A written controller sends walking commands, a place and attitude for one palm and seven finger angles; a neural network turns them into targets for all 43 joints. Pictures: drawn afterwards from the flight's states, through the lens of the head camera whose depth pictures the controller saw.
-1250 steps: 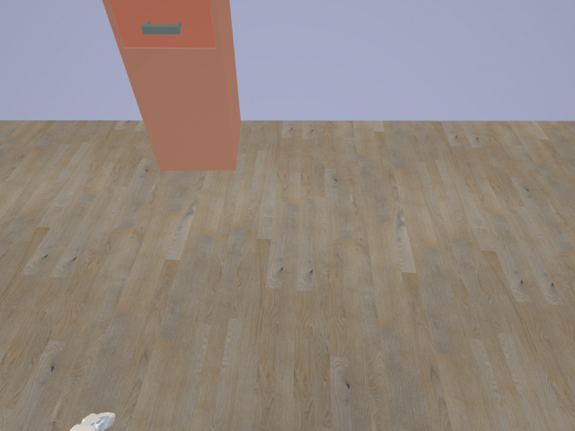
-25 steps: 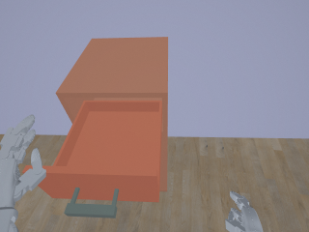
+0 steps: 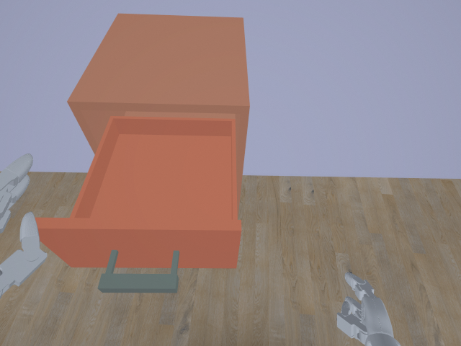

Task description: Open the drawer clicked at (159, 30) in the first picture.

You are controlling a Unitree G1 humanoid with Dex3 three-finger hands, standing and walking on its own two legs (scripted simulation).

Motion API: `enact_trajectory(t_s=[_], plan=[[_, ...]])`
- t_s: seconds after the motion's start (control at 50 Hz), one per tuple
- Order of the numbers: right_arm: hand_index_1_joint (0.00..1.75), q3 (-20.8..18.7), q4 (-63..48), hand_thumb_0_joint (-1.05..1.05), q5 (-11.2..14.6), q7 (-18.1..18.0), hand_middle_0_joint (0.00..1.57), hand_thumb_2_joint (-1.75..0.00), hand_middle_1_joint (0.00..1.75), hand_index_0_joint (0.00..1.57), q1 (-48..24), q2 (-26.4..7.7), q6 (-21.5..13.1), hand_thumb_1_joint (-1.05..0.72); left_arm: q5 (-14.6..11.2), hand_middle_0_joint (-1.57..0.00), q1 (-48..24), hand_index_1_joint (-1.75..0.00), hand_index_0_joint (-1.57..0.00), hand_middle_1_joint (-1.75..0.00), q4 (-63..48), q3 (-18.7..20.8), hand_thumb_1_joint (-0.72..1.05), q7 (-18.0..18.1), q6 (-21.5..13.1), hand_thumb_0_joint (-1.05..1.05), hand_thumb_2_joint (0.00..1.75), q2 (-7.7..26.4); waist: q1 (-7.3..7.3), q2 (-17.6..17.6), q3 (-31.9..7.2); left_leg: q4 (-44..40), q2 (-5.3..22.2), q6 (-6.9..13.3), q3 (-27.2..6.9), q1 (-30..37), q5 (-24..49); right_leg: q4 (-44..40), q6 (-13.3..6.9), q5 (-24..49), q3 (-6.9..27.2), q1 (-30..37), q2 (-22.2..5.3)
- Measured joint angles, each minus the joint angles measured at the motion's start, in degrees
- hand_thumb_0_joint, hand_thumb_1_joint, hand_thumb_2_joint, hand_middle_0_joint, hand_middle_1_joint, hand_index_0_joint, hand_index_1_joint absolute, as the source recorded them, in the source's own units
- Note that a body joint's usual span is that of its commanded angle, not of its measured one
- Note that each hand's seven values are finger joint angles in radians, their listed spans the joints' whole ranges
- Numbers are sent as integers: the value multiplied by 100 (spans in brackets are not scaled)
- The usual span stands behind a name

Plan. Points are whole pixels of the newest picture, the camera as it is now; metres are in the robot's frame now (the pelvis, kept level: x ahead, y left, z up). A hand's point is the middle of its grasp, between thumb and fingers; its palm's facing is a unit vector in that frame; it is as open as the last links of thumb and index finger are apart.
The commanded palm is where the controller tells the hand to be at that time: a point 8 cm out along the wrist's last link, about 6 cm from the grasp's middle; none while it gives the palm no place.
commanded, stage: step back with the hand held close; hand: left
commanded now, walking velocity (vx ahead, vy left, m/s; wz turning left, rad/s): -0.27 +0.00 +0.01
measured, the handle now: (142, 269) +0.25 +0.18 -0.04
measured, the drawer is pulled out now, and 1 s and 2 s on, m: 0.29 0.29 0.29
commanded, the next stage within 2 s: stop stepping back and stand still in 0.84 s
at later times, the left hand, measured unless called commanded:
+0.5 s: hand (6, 284) +0.16 +0.25 +0.17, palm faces +0.32 -0.82 -0.48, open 7.4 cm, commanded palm +0.09 +0.29 +0.18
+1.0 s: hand out of the picture +0.04 +0.20 +0.14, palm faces +0.26 -0.85 -0.47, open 7.4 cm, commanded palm -0.04 +0.24 +0.18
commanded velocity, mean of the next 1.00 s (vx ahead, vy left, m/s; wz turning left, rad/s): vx -0.33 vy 0.00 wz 0.03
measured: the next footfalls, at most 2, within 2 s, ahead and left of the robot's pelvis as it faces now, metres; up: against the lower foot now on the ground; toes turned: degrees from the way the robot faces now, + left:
right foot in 0.68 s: -0.22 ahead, -0.17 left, +0.00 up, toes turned +4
left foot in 0.92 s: -0.10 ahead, +0.05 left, +0.00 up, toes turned -1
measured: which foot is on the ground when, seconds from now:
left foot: down 0.00-0.72, up 0.74-0.90, down 0.92-1.00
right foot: down 0.00-0.34, up 0.36-0.66, down 0.68-1.00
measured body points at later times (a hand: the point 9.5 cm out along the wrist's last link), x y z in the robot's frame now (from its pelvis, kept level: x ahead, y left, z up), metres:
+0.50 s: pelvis -0.05 +0.01 +0.00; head +0.00 +0.04 +0.44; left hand +0.13 +0.29 +0.20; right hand +0.12 -0.22 -0.08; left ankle +0.04 +0.09 -0.74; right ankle -0.10 -0.12 -0.70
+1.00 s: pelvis -0.18 -0.04 +0.00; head -0.12 -0.02 +0.44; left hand +0.02 +0.24 +0.17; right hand +0.01 -0.28 -0.08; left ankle -0.14 +0.05 -0.74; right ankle -0.21 -0.14 -0.71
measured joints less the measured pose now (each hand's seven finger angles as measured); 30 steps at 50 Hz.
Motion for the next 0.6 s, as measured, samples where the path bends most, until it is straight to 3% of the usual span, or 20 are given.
enact_trajectory(t_s=[0.16, 0.26, 0.34, 0.46, 0.6], plan=[[30, 147, -25, 1, -25, 43, 20, -90, 30, 20, 75, 102, -215, -90, 66, -21, -78, -30, -21, -30, -105, -10, 89, 37, -88, 1, 90, -173, 55, 25, 10, 409, 49, 4, -55, -342, -39, 262, -8, 25, -79, -257, 46], [30, 135, 102, 1, -58, 66, 21, -90, 30, 20, 173, 66, -288, -90, 65, -21, -146, -30, -21, -30, -205, -111, 89, 118, -175, 1, 90, -258, 17, 32, -12, 707, 102, -58, -136, -586, -366, 179, -33, 135, -177, -320, 97], [30, 76, 237, 1, -76, 33, 21, -90, 30, 20, 181, 5, -275, -90, 74, -21, -200, -30, -21, -30, -323, -110, 89, 179, -236, 1, 90, -194, -49, -17, 56, 685, 104, 4, -117, -642, 49, 274, 20, 148, -187, -402, 83], [30, 31, 267, 1, -175, 37, 20, -90, 30, 20, 228, 185, -447, -91, 86, -21, -167, -30, -21, -30, -283, 237, 89, 185, -265, 2, 90, 90, -86, -86, -19, 265, 138, 87, -19, -630, 274, 1771, 63, -1125, 90, -560, 133], [30, 227, 404, 1, -247, 200, 20, -90, 30, 20, -96, 315, -700, -90, -37, -20, -263, -30, -21, -30, -384, 115, 89, 65, -263, 2, 90, 28, 41, -159, 4, -242, 380, -21, 229, -798, 756, 1045, 106, -1266, 113, 187, 4]])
